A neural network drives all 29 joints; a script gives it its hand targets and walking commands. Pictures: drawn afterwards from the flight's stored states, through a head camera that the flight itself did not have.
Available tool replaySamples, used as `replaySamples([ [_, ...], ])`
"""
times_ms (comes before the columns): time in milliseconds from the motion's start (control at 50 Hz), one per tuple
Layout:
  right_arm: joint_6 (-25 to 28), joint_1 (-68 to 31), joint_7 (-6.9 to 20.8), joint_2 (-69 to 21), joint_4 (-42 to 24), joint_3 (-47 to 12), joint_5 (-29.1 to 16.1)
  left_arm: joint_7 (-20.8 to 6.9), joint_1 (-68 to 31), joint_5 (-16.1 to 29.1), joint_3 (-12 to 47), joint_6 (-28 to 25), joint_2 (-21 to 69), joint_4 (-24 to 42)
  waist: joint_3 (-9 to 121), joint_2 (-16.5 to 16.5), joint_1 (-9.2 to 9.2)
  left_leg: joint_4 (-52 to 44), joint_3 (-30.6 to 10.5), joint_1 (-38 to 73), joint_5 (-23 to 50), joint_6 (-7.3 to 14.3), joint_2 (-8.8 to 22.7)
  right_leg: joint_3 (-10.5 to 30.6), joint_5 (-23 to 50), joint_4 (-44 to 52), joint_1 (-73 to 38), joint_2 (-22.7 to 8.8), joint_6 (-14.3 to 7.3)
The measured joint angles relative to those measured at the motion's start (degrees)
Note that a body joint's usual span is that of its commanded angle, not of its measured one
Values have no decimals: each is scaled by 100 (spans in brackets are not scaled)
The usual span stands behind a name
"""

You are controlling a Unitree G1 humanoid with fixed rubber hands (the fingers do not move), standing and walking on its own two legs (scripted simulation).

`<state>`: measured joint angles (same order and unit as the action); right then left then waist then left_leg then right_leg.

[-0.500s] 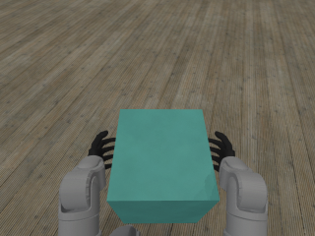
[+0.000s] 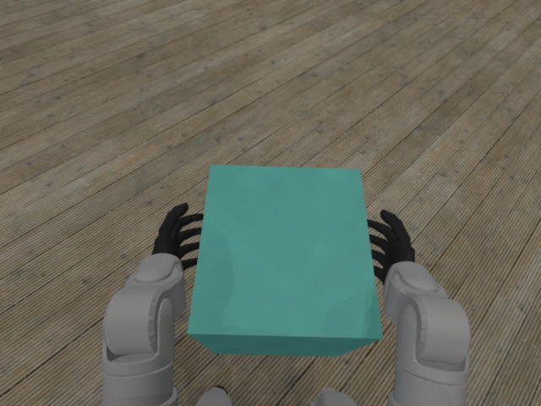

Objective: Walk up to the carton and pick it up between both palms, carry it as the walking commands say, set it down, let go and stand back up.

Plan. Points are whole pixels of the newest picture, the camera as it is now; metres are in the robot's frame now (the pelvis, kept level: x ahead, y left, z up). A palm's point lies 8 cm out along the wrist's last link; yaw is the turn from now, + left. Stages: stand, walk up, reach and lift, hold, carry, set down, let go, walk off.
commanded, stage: carry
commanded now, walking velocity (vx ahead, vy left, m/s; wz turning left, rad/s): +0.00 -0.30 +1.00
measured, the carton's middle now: (280, 271) +0.30 +0.00 -0.01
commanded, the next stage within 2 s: none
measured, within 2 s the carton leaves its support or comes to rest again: neither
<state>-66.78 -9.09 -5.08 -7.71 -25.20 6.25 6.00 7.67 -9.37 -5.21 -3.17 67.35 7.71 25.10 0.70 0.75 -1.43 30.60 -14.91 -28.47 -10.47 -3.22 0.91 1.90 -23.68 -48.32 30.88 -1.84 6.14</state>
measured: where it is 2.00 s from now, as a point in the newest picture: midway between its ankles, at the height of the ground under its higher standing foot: outside the picture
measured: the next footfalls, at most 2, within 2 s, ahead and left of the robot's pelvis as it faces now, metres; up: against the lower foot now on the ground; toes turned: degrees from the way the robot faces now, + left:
right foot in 0.08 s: +0.04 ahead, -0.18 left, +0.00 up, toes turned +6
left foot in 0.46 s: +0.06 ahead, -0.02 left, +0.00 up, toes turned +20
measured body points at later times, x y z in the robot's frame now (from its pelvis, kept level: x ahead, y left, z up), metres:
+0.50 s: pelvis +0.06 -0.10 -0.01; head +0.11 -0.09 +0.43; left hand +0.24 +0.18 +0.05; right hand +0.39 -0.08 +0.05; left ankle +0.02 -0.03 -0.74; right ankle +0.01 -0.19 -0.72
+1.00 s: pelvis +0.13 -0.15 -0.01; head +0.12 -0.17 +0.44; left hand +0.30 +0.11 +0.08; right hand +0.45 -0.15 +0.07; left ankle +0.01 -0.03 -0.74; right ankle +0.18 -0.23 -0.74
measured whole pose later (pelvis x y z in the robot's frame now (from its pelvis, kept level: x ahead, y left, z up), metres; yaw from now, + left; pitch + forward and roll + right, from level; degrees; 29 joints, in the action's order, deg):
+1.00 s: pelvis +0.13 -0.15 -0.01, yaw +30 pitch +3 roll +1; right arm -70.8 -10.4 -5.7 -7.8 -17.5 5.7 8.4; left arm 5.0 -9.4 -7.5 -5.0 69.0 7.7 15.8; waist 6.3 1.6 1.6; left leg 30.0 3.8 -14.1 -18.3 -4.6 5.9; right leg -10.6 -17.2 -33.0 18.6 -3.3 -1.9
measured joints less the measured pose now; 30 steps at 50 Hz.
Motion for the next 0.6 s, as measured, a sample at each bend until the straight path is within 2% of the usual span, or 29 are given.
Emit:
replaySamples([
  [60, -72, 14, 4, 1, 35, 5, 51, 0, -13, 28, -9, 22, 0, -118, 144, 98, 24, 62, -372, -52, -54, -213, -71, -140, -23, 1398, -760, 257, -124],
  [80, -104, 20, 5, 5, 30, 3, 72, -1, -26, 43, -17, 38, 3, -150, 200, 79, 24, 172, -416, -102, -141, -240, -145, -201, 128, 1974, -1056, 253, -200],
  [100, -116, 24, 6, 11, 59, 35, 73, -1, -12, 44, 10, 4, 7, -228, 226, 171, 43, 444, -369, -210, -473, -158, -147, -298, 599, 2091, -1104, 258, -328],
  [140, -176, 191, -15, 28, 110, 76, 28, -18, 74, 4, 118, 24, -3, -410, 312, 189, 165, 1634, 484, -622, -1545, -8, -138, -517, 667, 1877, -1096, 74, -542],
  [160, -245, 258, -56, 32, 116, 59, 11, -43, 123, -7, 137, 64, -10, -472, 333, 152, 228, 2266, 918, -780, -1771, 49, -113, -620, 596, 1872, -1164, -51, -598],
  [200, -360, 273, -154, 34, 120, -3, -34, -93, 196, -5, 94, 94, -17, -510, 334, 107, 346, 3138, 1517, -950, -1785, 99, -40, -836, 499, 1944, -1312, -255, -650],
  [240, -383, 194, -218, 31, 89, -57, -69, -142, 194, -1, 9, 69, -16, -442, 293, 78, 408, 3453, 1844, -988, -1685, 51, -1, -1073, 441, 1977, -1397, -395, -692],
  [320, -326, -28, -259, 6, -85, -136, -68, -193, 72, 3, -148, 14, -5, -151, 155, 2, 333, 3021, 2173, -810, -1547, 21, -36, -1563, 274, 1906, -1481, -535, -790],
  [400, -277, -193, -227, -20, -70, -175, -3, -213, 1, 11, -266, -14, 4, -43, 118, -80, 94, 1870, 2354, -313, -1283, 266, -177, -1944, -14, 1660, -1523, -563, -838],
  [420, -273, -205, -211, -22, -44, -185, 23, -214, 2, 12, -279, -15, 4, -51, 122, -99, 28, 1464, 2407, -115, -1128, 351, -226, -2005, -107, 1545, -1524, -560, -838],
  [460, -272, -211, -187, -25, 40, -224, 83, -209, 45, 12, -290, -16, -1, -86, 138, -70, -83, 338, 2525, 460, -228, 485, -240, -2068, -249, 1106, -1457, -511, -781],
  [480, -244, -210, -178, -28, 132, -258, 113, -211, 53, 17, -327, -18, -8, -136, 128, -134, -102, 98, 2531, 638, -299, 568, -261, -1987, -268, 692, -1319, -556, -679],
  [540, -167, -160, -151, -23, 385, -289, 162, -203, 63, 15, -371, -13, -11, -336, -73, -165, -106, 168, 2348, 791, -707, 631, -185, -1251, -595, -525, -797, -336, -370],
  [600, -201, -24, -141, -4, 355, -272, 149, -172, 121, 28, -279, 37, -19, -378, -213, -66, -81, -107, 2186, 1041, -589, 486, -45, -896, -584, -340, -601, -285, -230],
])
